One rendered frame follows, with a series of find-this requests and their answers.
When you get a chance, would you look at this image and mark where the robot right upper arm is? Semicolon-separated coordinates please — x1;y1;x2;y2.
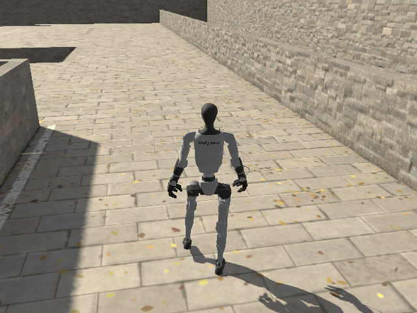
223;132;241;167

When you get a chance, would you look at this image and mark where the right robot hand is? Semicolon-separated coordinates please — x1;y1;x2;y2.
233;179;248;192

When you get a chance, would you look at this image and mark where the left robot hand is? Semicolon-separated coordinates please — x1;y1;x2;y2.
167;182;182;198

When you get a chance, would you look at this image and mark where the robot left upper arm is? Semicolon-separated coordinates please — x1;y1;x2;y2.
177;132;195;168

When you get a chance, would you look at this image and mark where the left robot forearm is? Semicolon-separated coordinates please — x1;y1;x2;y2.
169;158;184;186

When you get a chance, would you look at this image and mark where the right robot forearm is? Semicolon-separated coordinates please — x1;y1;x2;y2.
234;157;246;182

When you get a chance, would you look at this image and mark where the robot left thigh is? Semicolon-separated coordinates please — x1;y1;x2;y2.
186;181;200;212

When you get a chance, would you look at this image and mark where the robot left shin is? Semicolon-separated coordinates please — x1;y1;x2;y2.
185;201;194;241

